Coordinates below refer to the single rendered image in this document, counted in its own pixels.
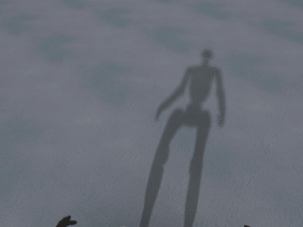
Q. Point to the left robot hand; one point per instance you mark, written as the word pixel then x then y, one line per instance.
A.
pixel 66 222

